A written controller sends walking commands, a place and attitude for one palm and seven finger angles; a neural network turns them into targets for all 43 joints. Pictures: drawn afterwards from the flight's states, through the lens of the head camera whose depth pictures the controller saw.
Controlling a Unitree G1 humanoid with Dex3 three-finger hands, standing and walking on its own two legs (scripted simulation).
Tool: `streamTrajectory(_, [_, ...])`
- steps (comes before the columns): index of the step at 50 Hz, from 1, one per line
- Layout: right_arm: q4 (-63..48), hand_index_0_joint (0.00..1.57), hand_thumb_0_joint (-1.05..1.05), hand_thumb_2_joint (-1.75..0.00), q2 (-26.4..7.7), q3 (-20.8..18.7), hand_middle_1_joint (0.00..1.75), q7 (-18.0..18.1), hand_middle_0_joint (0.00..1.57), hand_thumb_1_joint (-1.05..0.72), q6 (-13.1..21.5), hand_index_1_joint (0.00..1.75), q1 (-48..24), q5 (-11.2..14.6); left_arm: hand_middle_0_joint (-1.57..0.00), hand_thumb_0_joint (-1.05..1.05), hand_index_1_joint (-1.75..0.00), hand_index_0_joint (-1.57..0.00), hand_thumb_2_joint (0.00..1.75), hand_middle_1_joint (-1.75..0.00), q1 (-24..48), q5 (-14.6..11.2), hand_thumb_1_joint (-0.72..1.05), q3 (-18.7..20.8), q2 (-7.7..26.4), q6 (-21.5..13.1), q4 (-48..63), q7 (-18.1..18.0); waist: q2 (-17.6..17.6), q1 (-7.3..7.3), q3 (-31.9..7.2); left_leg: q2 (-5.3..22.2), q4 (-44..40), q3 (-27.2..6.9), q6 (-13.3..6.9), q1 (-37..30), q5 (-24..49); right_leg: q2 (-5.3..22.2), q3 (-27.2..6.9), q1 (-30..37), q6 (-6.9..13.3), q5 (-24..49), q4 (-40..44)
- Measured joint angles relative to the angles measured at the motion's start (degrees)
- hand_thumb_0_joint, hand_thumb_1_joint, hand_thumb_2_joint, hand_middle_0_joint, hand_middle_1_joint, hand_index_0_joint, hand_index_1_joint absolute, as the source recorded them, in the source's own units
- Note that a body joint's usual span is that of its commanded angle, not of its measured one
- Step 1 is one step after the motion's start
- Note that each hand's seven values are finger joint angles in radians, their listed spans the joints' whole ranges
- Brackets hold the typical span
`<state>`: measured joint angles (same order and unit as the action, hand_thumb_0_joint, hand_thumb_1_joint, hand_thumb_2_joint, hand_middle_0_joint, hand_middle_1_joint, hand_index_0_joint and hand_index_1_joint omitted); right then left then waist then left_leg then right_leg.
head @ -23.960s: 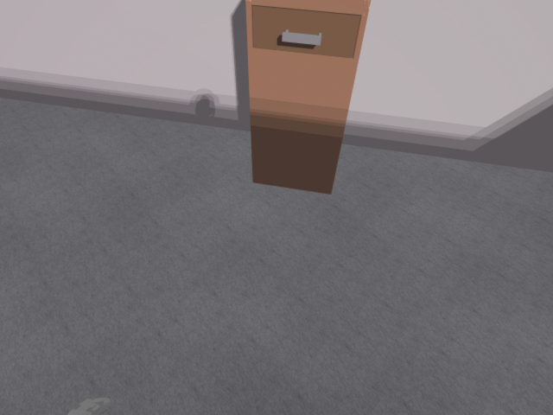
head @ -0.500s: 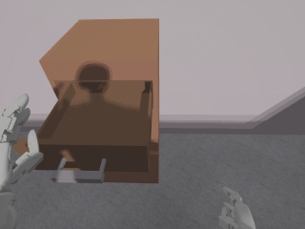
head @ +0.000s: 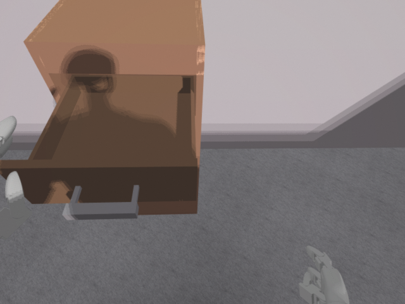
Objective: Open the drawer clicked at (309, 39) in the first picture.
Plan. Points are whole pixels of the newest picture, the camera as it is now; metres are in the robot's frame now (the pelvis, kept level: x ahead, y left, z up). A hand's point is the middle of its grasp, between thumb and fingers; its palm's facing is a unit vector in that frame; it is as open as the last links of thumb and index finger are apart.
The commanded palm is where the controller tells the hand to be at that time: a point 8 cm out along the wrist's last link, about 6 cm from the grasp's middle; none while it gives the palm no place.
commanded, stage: step back with the hand held close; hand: left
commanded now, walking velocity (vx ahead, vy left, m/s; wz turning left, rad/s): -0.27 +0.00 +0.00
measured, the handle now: (104, 200) +0.30 +0.22 +0.02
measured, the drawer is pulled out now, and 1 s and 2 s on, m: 0.30 0.30 0.30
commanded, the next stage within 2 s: stop stepping back and stand still in 0.58 s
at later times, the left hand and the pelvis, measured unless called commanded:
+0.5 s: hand out of the picture +0.08 +0.23 +0.19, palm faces +0.40 -0.78 -0.48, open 7.4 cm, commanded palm +0.01 +0.27 +0.21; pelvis -0.11 -0.01 +0.00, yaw +2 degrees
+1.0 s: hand out of the picture -0.07 +0.21 +0.20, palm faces +0.46 -0.77 -0.44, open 7.4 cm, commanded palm -0.13 +0.25 +0.21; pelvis -0.24 -0.04 +0.00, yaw +3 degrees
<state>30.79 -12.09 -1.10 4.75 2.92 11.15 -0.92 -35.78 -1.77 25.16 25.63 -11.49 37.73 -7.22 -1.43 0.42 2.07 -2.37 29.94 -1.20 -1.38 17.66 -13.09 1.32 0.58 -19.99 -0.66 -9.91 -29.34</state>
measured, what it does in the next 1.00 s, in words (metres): walks backwards: right foot, then left foot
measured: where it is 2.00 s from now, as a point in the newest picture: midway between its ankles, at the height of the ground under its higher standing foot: outside the picture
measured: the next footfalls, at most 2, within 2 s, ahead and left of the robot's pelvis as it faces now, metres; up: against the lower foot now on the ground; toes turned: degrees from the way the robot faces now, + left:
right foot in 0.12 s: +0.00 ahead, -0.10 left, +0.00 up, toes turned +1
left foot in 0.42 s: -0.05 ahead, +0.12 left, +0.00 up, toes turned +3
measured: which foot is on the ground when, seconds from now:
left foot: down 0.00-0.18, up 0.20-0.40, down 0.42-0.68, up 0.70-0.92, down 0.94-1.00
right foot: down 0.00-0.00, up 0.02-0.10, down 0.12-0.48, up 0.50-0.62, down 0.64-0.96, up 0.98-1.00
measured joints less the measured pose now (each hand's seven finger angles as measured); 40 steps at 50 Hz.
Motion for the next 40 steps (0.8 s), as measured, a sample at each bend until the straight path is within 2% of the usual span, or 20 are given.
streamTrajectory(4, [0.03, 0.21, 0.02, -0.9, 1.67, 0.81, 0.3, 0.06, 0.21, -0.9, 1.74, 0.3, 1.17, -1.61, -0.21, 0.01, -0.3, -0.21, 0.9, -0.3, 0.84, 0.99, 0.89, 0.04, -1.01, -0.3, 0.18, -1.05, -0.96, -0.13, -1.92, -0.41, 1.5, -0.43, 0.14, 1.98, 0.19, -1.28, -0.26, -0.17, 0.37, -5.89, -7.7])
streamTrajectory(6, [0.49, 0.21, 0.01, -0.9, 2.17, 1.2, 0.3, -0.1, 0.21, -0.9, 2.81, 0.3, 1.7, -2.09, -0.21, 0.01, -0.3, -0.21, 0.9, -0.3, 1.31, 1.13, 0.89, -0.3, -2.39, -0.5, 0.03, -1.7, -0.91, 0.04, -3.5, -0.34, 2.16, -0.69, 0.47, 3.65, 0.41, -2.23, 0.07, 1.81, 0.83, -9.39, -7.88])
streamTrajectory(7, [0.8, 0.21, 0.01, -0.9, 2.26, 1.43, 0.3, -0.23, 0.21, -0.9, 3.27, 0.3, 1.61, -2.18, -0.21, 0.01, -0.3, -0.21, 0.9, -0.3, 1.52, 1.08, 0.89, -0.46, -3.21, -0.6, -0.05, -2.04, -0.81, 0.23, -4.05, -0.21, 2.54, -0.59, 0.71, 4.59, 0.55, -2.57, 0.0, 2.77, 1.68, -11.0, -6.12])
streamTrajectory(9, [1.86, 0.21, 0.01, -0.9, 1.75, 1.63, 0.3, -0.49, 0.21, -0.9, 3.49, 0.3, 0.48, -2.04, -0.21, 0.01, -0.3, -0.21, 0.9, -0.3, 2.52, 0.99, 0.89, -1.61, -5.27, -0.35, -0.46, -2.47, 1.34, 0.26, -3.64, 1.27, 3.33, -1.33, 1.34, 5.81, 1.02, -4.17, 0.69, 2.83, 3.61, -9.18, -3.98])
streamTrajectory(10, [2.29, 0.21, 0.01, -0.9, 1.5, 1.61, 0.3, -0.73, 0.21, -0.9, 3.3, 0.3, 0.05, -1.49, -0.21, 0.01, -0.3, -0.21, 0.9, -0.3, 3.08, 0.83, 0.89, -2.21, -5.65, -0.27, -0.68, -2.37, 2.09, 0.14, -3.36, 1.77, 4.39, -1.44, 1.55, 6.39, 1.36, -4.62, 1.05, 2.81, 3.88, -7.83, -3.35])
streamTrajectory(11, [2.75, 0.21, 0.01, -0.9, 1.34, 1.46, 0.3, -0.97, 0.21, -0.9, 3.08, 0.3, -0.17, -0.8, -0.21, 0.01, -0.3, -0.21, 0.9, -0.3, 3.71, 0.63, 0.89, -2.79, -5.59, -0.3, -1.01, -2.07, 2.29, 0.03, -3.22, 1.65, 7.56, -1.42, 1.83, 7.27, -1.57, -4.6, 1.29, 2.71, 4.01, -7.04, -3.02])
streamTrajectory(13, [3.55, 0.21, 0.01, -0.9, 1.19, 1.09, 0.3, -1.23, 0.21, -0.9, 2.45, 0.3, -0.13, 0.23, -0.21, 0.01, -0.3, -0.21, 0.9, -0.3, 4.47, 0.49, 0.89, -3.49, -4.76, -0.37, -1.65, -1.37, 1.61, -0.19, -3.46, 0.59, 16.59, -1.16, 2.19, 9.15, -7.9, -3.77, 1.44, 2.46, 4.07, -6.11, -2.39])
streamTrajectory(15, [3.66, 0.21, 0.01, -0.9, 1.24, 1.08, 0.3, -1.17, 0.21, -0.9, 1.52, 0.3, 0.06, 0.75, -0.21, 0.01, -0.3, -0.21, 0.9, -0.3, 3.96, 0.59, 0.89, -2.9, -3.59, -0.32, -1.91, -0.95, 0.28, -0.41, -3.86, 0.43, 21.12, 0.07, 2.5, 9.02, -10.66, -2.89, 1.06, 2.23, 4.07, -4.98, -1.42])
streamTrajectory(18, [2.63, 0.21, 0.02, -0.9, 1.01, 1.43, 0.3, -0.67, 0.21, -0.9, 0.51, 0.3, 0.22, 1.02, -0.21, 0.01, -0.3, -0.21, 0.9, -0.3, 2.73, 0.6, 0.89, -1.37, -2.17, -0.14, -1.7, -0.92, -1.21, -0.86, -4.03, 1.78, 15.97, 1.78, 2.33, 5.27, -10.43, -2.25, 0.69, 1.36, 3.85, -2.91, -0.03])
streamTrajectory(21, [1.24, 0.21, 0.01, -0.9, -0.91, 1.18, 0.3, -0.3, 0.21, -0.9, 0.82, 0.3, -0.01, 0.91, -0.21, 0.01, -0.3, -0.21, 0.9, -0.3, 2.45, 0.15, 0.89, -1.23, -1.96, 0.04, -0.72, -1.2, 0.73, -1.49, -3.45, 4.0, 1.53, 1.1, 2.03, -0.45, -2.26, -3.3, 2.13, -0.73, 3.21, -1.39, -0.21])
streamTrajectory(22, [1.46, 0.21, 0.01, -0.9, -1.01, 0.64, 0.3, -0.21, 0.21, -0.9, 1.06, 0.3, -0.47, 0.88, -0.21, 0.01, -0.3, -0.21, 0.9, -0.3, 2.93, 0.04, 0.89, -1.35, -1.61, -0.03, -0.64, -1.24, 0.64, -1.62, -2.84, 3.82, 0.56, 0.89, 2.45, -0.06, -1.55, -2.95, 2.46, -1.77, 2.91, -1.18, -1.0])
streamTrajectory(25, [1.89, 0.2, 0.01, -0.9, -0.03, 0.09, 0.3, -0.67, 0.2, -0.9, 1.59, 0.3, -1.09, 0.97, -0.21, 0.01, -0.3, -0.21, 0.9, -0.3, 2.37, -0.41, 0.89, -0.75, -0.55, -0.19, -0.41, -1.2, -1.16, -0.33, -1.39, 2.91, 1.19, 2.27, 1.99, 1.13, -1.0, -2.55, 0.27, -3.68, 1.19, -2.31, -3.02])
streamTrajectory(27, [1.49, 0.2, 0.01, -0.9, 0.64, 0.26, 0.3, -1.01, 0.2, -0.9, 2.42, 0.3, -0.58, 0.43, -0.21, 0.01, -0.3, -0.21, 0.9, -0.3, 1.11, -0.43, 0.89, 0.05, -0.2, -0.07, 0.17, -0.98, -1.31, -0.19, -1.48, 2.91, 1.52, 2.53, 1.85, 1.95, -0.39, -2.66, -0.19, -4.46, 0.46, -4.84, -6.98])
streamTrajectory(31, [2.11, 0.21, 0.01, -0.9, 1.66, 1.08, 0.3, -1.69, 0.2, -0.9, 4.43, 0.3, 0.56, -0.08, -0.21, 0.01, -0.3, -0.21, 0.9, -0.3, 1.44, -0.2, 0.89, 0.67, -0.55, -0.65, 1.5, -0.87, -0.59, 0.8, -2.9, 3.72, 2.69, 2.2, 2.43, 4.71, 0.96, -3.31, -0.24, -1.18, -0.15, -8.47, -10.54])
streamTrajectory(32, [2.4, 0.21, 0.01, -0.9, 1.87, 1.38, 0.3, -1.91, 0.21, -0.9, 4.75, 0.3, 0.41, -0.06, -0.21, 0.01, -0.3, -0.21, 0.9, -0.3, 1.88, -0.17, 0.89, 0.9, -0.87, -1.05, 1.55, -0.98, -0.59, 1.17, -3.23, 3.98, 3.21, 2.37, 2.73, 5.77, 1.24, -3.41, -0.43, 0.17, 0.18, -10.07, -8.72])
streamTrajectory(33, [2.81, 0.21, 0.01, -0.9, 1.86, 1.59, 0.3, -2.1, 0.21, -0.9, 4.88, 0.3, -0.25, -0.08, -0.21, 0.01, -0.3, -0.21, 0.9, -0.3, 2.71, -0.05, 0.89, 0.91, -1.61, -1.42, 1.28, -1.03, 0.04, 1.61, -3.06, 4.77, 3.88, 2.41, 3.08, 6.9, 1.55, -4.24, -0.46, 0.17, 1.92, -11.27, -7.13])
streamTrajectory(35, [3.65, 0.21, 0.01, -0.9, 1.57, 1.57, 0.3, -2.42, 0.21, -0.9, 4.49, 0.3, -1.72, 0.09, -0.21, 0.01, -0.3, -0.21, 0.9, -0.3, 4.86, 0.27, 0.89, -0.08, -3.01, -1.78, 0.12, -1.07, 1.52, 1.44, -1.84, 5.48, 6.2, 1.44, 3.15, 8.96, -1.05, -5.42, 0.28, -0.92, 4.91, -7.14, -6.01])
streamTrajectory(37, [4.48, 0.21, 0.01, -0.9, 1.49, 1.08, 0.3, -2.7, 0.21, -0.9, 3.56, 0.3, -2.28, 0.66, -0.21, 0.01, -0.3, -0.21, 0.9, -0.3, 6.49, 0.6, 0.89, -1.81, -3.41, -1.65, -1.34, -1.0, 1.25, 0.82, -1.0, 3.51, 15.64, 0.16, 3.08, 11.82, -7.34, -4.73, 0.77, -1.3, 5.1, -4.32, -4.52])
streamTrajectory(39, [4.59, 0.21, 0.01, -0.9, 1.52, 1.02, 0.3, -2.81, 0.21, -0.9, 2.52, 0.3, -1.69, 0.88, -0.21, 0.01, -0.3, -0.21, 0.9, -0.3, 5.64, 0.83, 0.89, -2.38, -3.21, -1.25, -2.16, -0.73, 0.01, 0.24, -1.41, 1.83, 22.98, 0.54, 2.92, 12.58, -8.71, -3.8, 0.31, -1.41, 4.77, -2.38, -2.51])
streamTrajectory(40, [4.21, 0.21, 0.01, -0.9, 1.58, 1.14, 0.3, -2.67, 0.21, -0.9, 2.03, 0.3, -1.02, 0.9, -0.21, 0.01, -0.3, -0.21, 0.9, -0.3, 4.4, 0.83, 0.89, -2.22, -2.94, -1.05, -2.24, -0.73, -0.68, -0.2, -1.94, 1.48, 24.02, 1.15, 2.83, 11.76, -8.98, -3.42, 0.01, -1.48, 4.77, -1.51, -1.62])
